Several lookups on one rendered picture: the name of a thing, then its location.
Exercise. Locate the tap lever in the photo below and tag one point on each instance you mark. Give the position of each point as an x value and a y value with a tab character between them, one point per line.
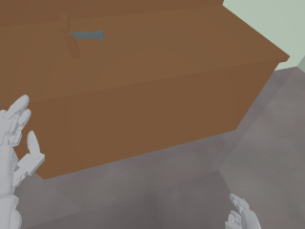
99	35

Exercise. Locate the counter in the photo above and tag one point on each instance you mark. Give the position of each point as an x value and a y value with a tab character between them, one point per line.
168	72

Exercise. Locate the robot left forearm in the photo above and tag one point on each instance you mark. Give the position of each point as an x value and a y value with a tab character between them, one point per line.
10	218

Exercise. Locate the left robot hand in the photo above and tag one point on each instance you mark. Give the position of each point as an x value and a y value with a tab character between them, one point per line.
12	122

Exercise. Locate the right robot hand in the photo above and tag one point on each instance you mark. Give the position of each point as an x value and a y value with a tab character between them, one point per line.
247	220

